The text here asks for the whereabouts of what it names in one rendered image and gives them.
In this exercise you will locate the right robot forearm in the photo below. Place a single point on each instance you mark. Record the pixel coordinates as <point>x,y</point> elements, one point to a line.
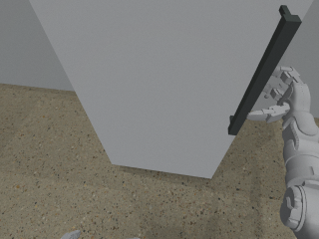
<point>301,150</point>

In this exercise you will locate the handle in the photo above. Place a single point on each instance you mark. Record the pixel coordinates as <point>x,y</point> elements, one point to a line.
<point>280,40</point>

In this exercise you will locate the fridge door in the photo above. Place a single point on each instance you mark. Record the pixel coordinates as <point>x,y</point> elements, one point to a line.
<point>159,79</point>

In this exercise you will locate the robot right hand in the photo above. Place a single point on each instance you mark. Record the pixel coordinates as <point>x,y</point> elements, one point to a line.
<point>297,97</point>

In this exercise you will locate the robot right upper arm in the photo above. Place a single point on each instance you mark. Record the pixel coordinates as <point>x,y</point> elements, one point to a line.
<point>299,211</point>

